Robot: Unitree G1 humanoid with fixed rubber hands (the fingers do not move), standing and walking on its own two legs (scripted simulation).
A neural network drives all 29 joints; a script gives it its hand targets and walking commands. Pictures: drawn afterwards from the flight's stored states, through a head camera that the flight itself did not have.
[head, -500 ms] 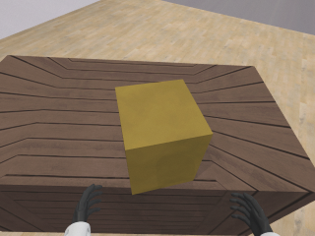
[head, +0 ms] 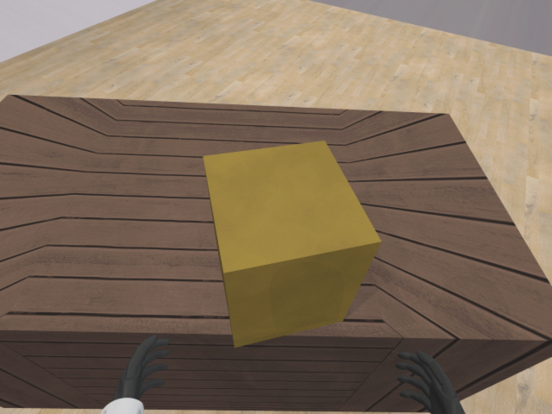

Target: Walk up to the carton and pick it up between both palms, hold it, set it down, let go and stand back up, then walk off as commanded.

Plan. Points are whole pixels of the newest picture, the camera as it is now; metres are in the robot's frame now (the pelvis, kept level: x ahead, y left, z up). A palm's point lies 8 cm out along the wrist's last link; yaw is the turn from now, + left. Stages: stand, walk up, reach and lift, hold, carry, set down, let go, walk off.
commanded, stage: set down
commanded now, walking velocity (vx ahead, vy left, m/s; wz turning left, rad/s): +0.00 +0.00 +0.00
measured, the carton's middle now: (278, 245) +0.37 +0.03 +0.01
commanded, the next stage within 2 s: let go in 0.66 s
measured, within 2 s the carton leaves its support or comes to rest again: neither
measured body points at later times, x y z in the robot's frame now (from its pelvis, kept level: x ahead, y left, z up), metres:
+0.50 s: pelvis +0.00 +0.00 +0.00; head +0.00 +0.00 +0.45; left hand +0.16 +0.24 -0.08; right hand +0.16 -0.22 -0.09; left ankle +0.00 +0.13 -0.75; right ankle -0.02 -0.11 -0.75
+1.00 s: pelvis +0.00 +0.01 +0.00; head +0.00 +0.01 +0.44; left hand +0.17 +0.24 -0.09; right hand +0.17 -0.22 -0.10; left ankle +0.00 +0.13 -0.75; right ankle -0.02 -0.11 -0.75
